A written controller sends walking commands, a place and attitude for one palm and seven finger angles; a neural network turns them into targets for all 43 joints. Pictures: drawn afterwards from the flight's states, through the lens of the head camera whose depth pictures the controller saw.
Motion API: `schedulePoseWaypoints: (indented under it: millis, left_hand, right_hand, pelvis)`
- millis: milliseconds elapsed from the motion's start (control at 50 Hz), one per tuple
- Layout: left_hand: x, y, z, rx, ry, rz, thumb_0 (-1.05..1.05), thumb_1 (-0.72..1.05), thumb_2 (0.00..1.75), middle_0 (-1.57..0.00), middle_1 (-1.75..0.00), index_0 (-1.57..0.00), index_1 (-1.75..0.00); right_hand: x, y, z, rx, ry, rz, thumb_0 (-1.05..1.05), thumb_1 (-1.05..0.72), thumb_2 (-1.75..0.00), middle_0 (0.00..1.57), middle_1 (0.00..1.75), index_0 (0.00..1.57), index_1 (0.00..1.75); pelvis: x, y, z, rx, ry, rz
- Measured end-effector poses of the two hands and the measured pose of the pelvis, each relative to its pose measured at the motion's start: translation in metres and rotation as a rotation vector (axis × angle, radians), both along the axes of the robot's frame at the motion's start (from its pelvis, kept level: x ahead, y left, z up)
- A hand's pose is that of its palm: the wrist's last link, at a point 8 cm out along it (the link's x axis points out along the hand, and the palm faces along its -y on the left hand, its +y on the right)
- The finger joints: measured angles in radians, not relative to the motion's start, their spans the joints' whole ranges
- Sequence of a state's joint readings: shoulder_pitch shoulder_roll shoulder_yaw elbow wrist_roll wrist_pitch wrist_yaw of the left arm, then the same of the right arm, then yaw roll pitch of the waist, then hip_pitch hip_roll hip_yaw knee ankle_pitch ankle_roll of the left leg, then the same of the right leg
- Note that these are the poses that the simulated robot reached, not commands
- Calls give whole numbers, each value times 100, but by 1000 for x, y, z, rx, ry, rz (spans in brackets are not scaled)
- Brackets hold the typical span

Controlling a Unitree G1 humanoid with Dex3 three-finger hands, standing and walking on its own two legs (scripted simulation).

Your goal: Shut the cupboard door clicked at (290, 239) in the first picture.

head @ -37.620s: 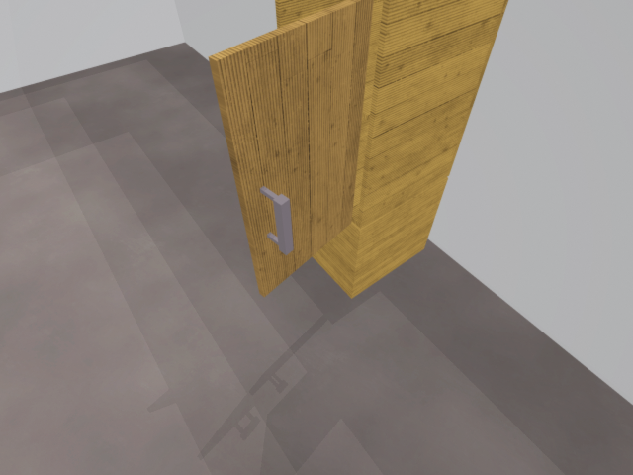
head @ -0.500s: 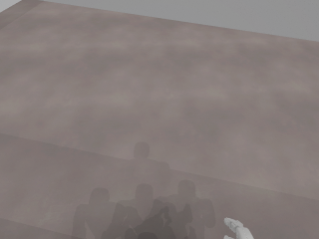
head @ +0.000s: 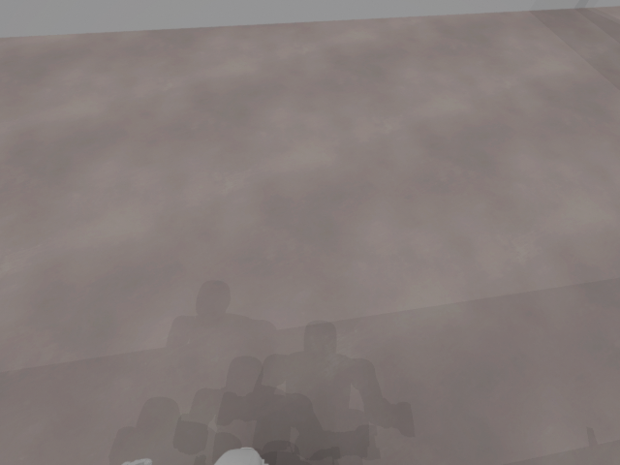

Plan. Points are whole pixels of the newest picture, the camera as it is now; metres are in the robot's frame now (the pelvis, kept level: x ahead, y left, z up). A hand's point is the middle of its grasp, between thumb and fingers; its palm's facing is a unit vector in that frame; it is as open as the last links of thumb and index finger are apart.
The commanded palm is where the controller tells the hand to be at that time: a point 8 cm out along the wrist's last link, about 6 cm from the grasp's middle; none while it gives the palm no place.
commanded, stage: turn to face it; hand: left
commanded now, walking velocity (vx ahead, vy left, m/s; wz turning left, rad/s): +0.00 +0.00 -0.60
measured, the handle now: out of the picture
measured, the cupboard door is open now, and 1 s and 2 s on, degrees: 65 65 65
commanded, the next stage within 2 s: none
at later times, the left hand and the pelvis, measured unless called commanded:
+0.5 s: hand (210, 420) +0.19 +0.16 -0.15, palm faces -0.33 -0.90 -0.27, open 7.4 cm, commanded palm none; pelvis +0.01 +0.01 -0.02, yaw -19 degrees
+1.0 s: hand (224, 402) +0.22 +0.15 -0.17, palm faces -0.55 -0.81 -0.21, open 7.4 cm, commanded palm none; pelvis +0.03 +0.02 +0.00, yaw -37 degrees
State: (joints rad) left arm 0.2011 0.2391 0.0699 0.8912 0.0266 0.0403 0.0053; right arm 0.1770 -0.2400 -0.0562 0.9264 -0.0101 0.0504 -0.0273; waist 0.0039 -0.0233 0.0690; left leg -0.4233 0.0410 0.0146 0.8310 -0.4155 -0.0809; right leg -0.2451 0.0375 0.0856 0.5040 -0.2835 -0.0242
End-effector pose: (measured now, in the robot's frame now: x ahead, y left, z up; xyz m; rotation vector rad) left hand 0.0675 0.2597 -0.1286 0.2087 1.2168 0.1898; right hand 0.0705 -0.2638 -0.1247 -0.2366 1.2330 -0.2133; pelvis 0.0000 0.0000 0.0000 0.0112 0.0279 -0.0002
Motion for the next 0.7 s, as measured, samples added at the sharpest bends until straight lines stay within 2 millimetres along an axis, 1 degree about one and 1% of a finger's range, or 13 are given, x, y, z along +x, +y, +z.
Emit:
schedulePoseWaypoints:
  millis: [60,100,140,200,260,320,400,440,480,540,620,700]
  left_hand:
    - [18,13,-9,-13,-8,-33,0,90,90,-21,-30,-20,-30]
    - [31,22,-17,-21,-12,-57,0,90,90,-20,-30,-20,-30]
    - [44,26,-17,-23,-11,-93,1,90,90,-20,-30,-20,-30]
    - [65,26,-10,-34,-25,-139,1,90,90,-20,-30,-20,-30]
    - [84,19,-1,-44,-45,-189,1,91,90,-20,-30,-20,-30]
    - [102,6,4,-46,-61,-248,1,91,90,-20,-30,-19,-30]
    - [123,-19,8,-34,-82,-334,1,91,90,-20,-30,-19,-30]
    - [131,-34,7,-22,-104,-374,1,91,90,-20,-30,-19,-30]
    - [134,-45,6,-9,-119,-405,1,90,90,-20,-30,-20,-30]
    - [128,-56,9,-3,-96,-426,0,90,90,-20,-30,-20,-30]
    - [119,-61,8,-6,-35,-451,0,90,90,-20,-30,-20,-30]
    - [117,-61,2,-21,7,-475,1,90,90,-21,-30,-20,-30]
  right_hand:
    - [7,15,2,-9,-51,-20,1,-91,-90,20,30,20,30]
    - [7,24,1,-18,-83,-28,1,-91,-89,20,30,20,30]
    - [2,34,4,-16,-93,-39,0,-91,-89,20,30,20,30]
    - [-12,43,9,-8,-79,-68,0,-91,-89,20,30,20,30]
    - [-30,46,10,4,-54,-114,0,-91,-89,21,30,20,30]
    - [-50,44,6,17,-31,-173,0,-91,-89,21,30,20,30]
    - [-81,31,-6,37,-4,-263,0,-90,-89,21,30,20,30]
    - [-97,21,-18,46,8,-305,0,-90,-89,21,30,20,30]
    - [-110,11,-27,47,31,-343,0,-90,-89,21,30,20,30]
    - [-119,2,-24,34,54,-386,1,-91,-89,20,30,20,30]
    - [-117,-4,-11,21,21,-414,1,-91,-89,20,30,20,30]
    - [-107,-3,-1,5,-17,-434,1,-91,-89,20,30,20,30]
  pelvis:
    - [5,14,-5,-10,-2,-41]
    - [8,23,-11,-18,-2,-70]
    - [8,28,-10,-19,-11,-104]
    - [9,32,-3,-35,-19,-140]
    - [10,33,2,-47,-21,-181]
    - [10,31,3,-50,-21,-224]
    - [9,21,-2,-41,-25,-280]
    - [8,13,-10,-26,-27,-305]
    - [6,8,-16,-26,-29,-328]
    - [5,6,-11,-20,-28,-360]
    - [6,4,-2,-4,-18,-401]
    - [11,6,0,1,-7,-446]
